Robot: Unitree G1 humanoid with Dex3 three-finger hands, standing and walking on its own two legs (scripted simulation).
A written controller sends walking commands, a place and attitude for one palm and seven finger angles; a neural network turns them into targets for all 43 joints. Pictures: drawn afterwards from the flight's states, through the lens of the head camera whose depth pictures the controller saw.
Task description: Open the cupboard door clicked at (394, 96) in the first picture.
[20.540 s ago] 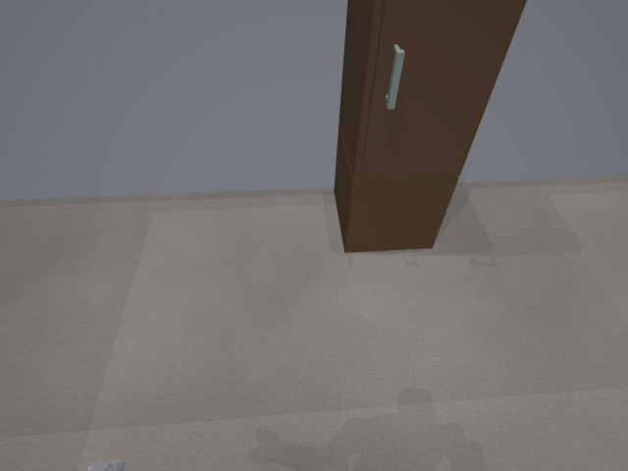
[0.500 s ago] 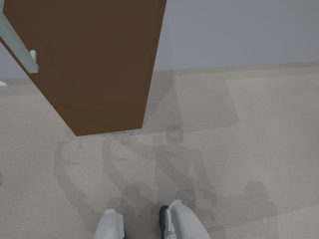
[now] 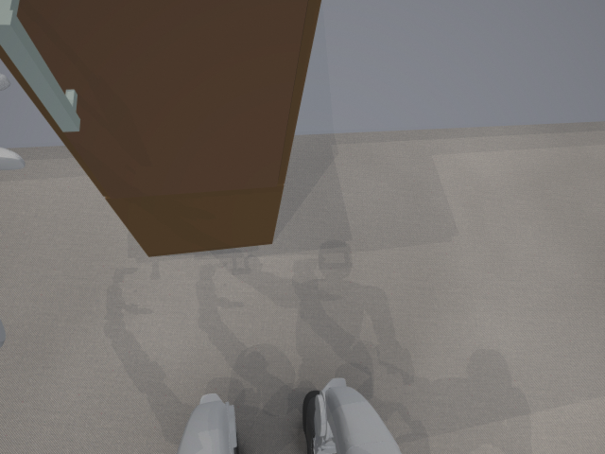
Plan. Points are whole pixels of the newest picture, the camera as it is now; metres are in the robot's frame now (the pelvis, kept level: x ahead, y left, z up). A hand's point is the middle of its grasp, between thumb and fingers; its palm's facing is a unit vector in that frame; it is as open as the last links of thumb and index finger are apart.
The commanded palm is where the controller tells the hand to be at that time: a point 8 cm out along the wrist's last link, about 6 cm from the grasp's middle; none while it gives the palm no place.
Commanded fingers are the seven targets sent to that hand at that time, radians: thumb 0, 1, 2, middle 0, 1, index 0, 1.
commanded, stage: slide the fingers in behind the handle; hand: left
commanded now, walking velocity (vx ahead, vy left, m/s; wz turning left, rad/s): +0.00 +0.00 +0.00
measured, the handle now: (43, 67) +0.55 +0.27 +0.08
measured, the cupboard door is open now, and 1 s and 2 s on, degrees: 0 0 0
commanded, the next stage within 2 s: close the thumb around the handle in 1.60 s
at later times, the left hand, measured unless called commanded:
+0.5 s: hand (7, 102) +0.50 +0.29 +0.09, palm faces +0.06 -1.00 -0.03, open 14.1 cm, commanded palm +0.48 +0.31 +0.09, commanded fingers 0.00 -0.50 0.30 -0.30 -1.20 -0.30 -1.20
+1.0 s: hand (54, 105) +0.50 +0.25 +0.09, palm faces +0.07 -1.00 -0.01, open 14.0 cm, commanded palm +0.48 +0.29 +0.09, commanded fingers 0.00 -0.50 0.30 -0.30 -1.20 -0.30 -1.20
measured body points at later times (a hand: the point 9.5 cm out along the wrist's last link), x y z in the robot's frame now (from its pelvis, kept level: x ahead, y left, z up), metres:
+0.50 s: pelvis +0.00 +0.00 +0.01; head +0.15 +0.04 +0.43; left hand +0.49 +0.35 +0.09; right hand +0.00 -0.26 -0.09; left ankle -0.01 +0.10 -0.67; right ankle +0.04 -0.14 -0.67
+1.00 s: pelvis +0.01 -0.01 +0.01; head +0.14 +0.02 +0.44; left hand +0.49 +0.30 +0.09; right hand +0.03 -0.28 -0.10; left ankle -0.01 +0.10 -0.67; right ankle +0.04 -0.14 -0.67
